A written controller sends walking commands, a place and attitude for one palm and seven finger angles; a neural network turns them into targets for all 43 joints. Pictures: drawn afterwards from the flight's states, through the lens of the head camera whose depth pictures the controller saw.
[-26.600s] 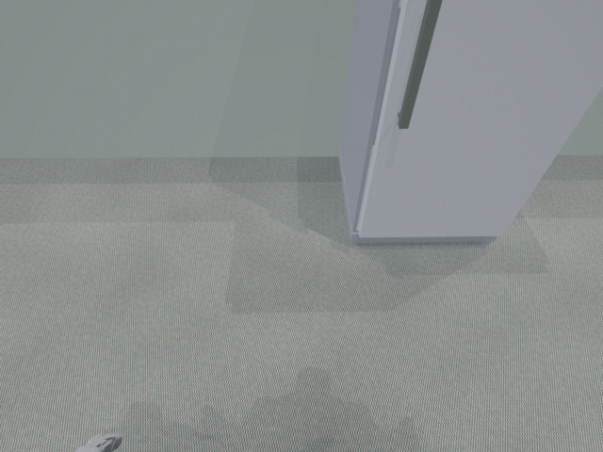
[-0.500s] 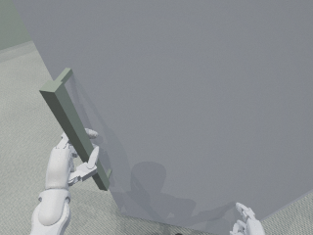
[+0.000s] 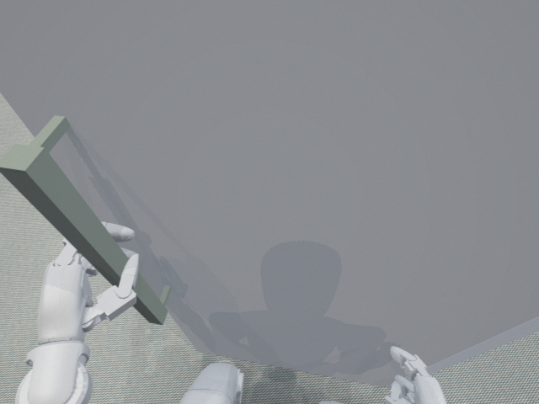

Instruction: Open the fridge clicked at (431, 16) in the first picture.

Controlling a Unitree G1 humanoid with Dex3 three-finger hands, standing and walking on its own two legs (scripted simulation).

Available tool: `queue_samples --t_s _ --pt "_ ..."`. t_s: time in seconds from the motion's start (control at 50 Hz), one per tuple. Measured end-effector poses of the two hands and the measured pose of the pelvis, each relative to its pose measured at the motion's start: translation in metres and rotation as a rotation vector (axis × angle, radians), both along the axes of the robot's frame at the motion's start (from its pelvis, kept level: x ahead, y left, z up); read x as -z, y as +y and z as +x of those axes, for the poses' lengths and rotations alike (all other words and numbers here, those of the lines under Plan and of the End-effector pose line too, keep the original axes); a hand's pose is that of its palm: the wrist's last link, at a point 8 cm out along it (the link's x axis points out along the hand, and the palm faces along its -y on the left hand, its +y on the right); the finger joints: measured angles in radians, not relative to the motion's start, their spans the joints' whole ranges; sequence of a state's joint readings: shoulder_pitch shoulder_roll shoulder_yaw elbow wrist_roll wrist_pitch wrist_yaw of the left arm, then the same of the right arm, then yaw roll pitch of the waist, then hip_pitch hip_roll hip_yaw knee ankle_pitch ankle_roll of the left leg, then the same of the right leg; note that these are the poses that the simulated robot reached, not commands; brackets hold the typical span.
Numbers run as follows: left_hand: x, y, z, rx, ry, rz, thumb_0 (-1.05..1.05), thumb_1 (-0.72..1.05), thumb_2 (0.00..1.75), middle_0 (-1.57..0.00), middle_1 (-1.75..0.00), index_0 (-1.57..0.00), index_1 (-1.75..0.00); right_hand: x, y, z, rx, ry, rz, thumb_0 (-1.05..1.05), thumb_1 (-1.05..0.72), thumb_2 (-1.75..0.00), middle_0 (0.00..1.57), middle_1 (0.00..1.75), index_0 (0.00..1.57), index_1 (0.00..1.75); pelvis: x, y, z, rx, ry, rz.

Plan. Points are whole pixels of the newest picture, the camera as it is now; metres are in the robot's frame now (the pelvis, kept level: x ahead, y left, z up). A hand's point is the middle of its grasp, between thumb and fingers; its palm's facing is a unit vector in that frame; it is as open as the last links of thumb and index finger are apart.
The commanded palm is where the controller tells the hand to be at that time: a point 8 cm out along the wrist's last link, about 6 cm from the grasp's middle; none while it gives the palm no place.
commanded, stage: walk backward, drawing the door open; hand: left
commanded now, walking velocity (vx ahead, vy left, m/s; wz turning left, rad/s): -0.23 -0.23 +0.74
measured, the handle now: (124, 252) +0.28 +0.21 +0.09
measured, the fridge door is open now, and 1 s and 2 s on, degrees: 55 80 77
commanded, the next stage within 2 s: stop walking and hold the door back in 0.56 s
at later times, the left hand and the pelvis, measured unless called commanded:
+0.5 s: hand out of the picture +0.09 +0.17 +0.09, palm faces +0.40 -0.88 -0.27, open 6.3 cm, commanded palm +0.03 +0.21 +0.09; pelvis -0.12 -0.06 -0.01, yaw +12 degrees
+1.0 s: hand out of the picture +0.01 +0.14 +0.10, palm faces +0.44 -0.88 -0.16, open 5.7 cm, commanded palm +0.00 +0.18 +0.09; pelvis -0.24 -0.10 +0.00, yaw +25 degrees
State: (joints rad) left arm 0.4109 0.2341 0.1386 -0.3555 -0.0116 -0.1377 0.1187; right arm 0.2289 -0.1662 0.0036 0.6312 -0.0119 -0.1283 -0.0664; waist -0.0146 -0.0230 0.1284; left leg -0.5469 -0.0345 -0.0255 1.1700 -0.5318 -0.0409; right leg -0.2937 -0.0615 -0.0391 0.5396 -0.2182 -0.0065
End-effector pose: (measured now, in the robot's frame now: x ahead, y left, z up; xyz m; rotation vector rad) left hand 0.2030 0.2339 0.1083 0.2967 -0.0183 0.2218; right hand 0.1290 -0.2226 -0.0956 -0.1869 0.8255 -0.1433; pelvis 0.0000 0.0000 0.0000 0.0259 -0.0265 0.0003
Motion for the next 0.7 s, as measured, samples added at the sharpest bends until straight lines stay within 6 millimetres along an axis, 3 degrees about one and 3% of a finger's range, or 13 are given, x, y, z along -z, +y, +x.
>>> queue_samples --t_s 0.1,0.18,0.36,0.46,0.5,0.56,0.7 --pt "0.001 0.000 -0.026 -0.009 -0.019 -0.019 -0.02 0.62 0.76 -0.42 -1.37 -0.36 -1.40 -0.016 -0.017 -0.009 -0.018 -0.026 -0.081 0.01 -0.90 -0.90 0.20 0.30 0.23 0.32 -0.002 -0.006 -0.019 -0.089 0.005 0.020" --pt "0.007 0.001 -0.046 0.010 -0.089 -0.046 -0.01 0.62 0.76 -0.43 -1.38 -0.35 -1.39 -0.020 -0.020 -0.008 -0.050 -0.086 -0.142 0.01 -0.90 -0.90 0.20 0.30 0.21 0.31 0.012 -0.001 -0.038 -0.135 0.005 -0.001" --pt "0.001 -0.011 -0.104 -0.092 -0.022 -0.057 0.00 0.63 0.75 -0.42 -1.38 -0.35 -1.38 -0.025 0.019 -0.023 -0.214 -0.101 0.019 0.01 -0.90 -0.90 0.20 0.30 0.20 0.30 -0.008 -0.022 -0.085 -0.208 -0.056 -0.079" --pt "0.000 -0.022 -0.142 -0.166 -0.012 -0.049 0.00 0.64 0.74 -0.40 -1.36 -0.35 -1.39 -0.013 0.025 -0.034 -0.299 -0.103 0.082 0.01 -0.90 -0.90 0.21 0.30 0.20 0.30 -0.002 -0.047 -0.110 -0.217 -0.031 -0.066" --pt "0.001 -0.027 -0.157 -0.190 -0.032 -0.012 -0.02 0.63 0.74 -0.41 -1.36 -0.33 -1.39 -0.004 0.021 -0.037 -0.320 -0.110 0.102 0.01 -0.90 -0.90 0.21 0.30 0.20 0.30 0.008 -0.061 -0.121 -0.205 -0.002 -0.021" --pt "0.000 -0.033 -0.179 -0.212 -0.013 -0.009 -0.03 0.63 0.74 -0.42 -1.37 -0.33 -1.39 0.000 0.007 -0.048 -0.318 -0.082 0.094 0.01 -0.90 -0.90 0.21 0.30 0.20 0.30 0.006 -0.069 -0.139 -0.203 -0.001 -0.005" --pt "0.000 -0.048 -0.221 -0.220 -0.023 -0.068 -0.01 0.62 0.75 -0.43 -1.38 -0.37 -1.40 -0.019 -0.034 -0.088 -0.285 -0.053 -0.025 0.01 -0.90 -0.90 0.21 0.30 0.20 0.30 -0.006 -0.079 -0.160 -0.296 0.031 0.028"
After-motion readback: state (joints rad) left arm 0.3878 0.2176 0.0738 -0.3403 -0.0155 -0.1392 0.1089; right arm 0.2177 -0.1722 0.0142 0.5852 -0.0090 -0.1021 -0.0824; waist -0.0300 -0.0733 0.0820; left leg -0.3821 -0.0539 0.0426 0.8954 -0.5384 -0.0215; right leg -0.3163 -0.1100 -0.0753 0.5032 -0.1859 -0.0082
